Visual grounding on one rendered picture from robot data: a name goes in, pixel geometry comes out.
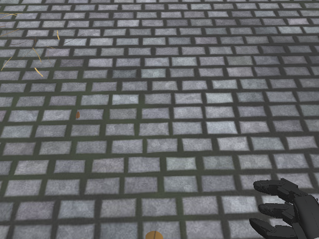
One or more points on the right robot hand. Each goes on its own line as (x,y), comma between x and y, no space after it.
(303,215)

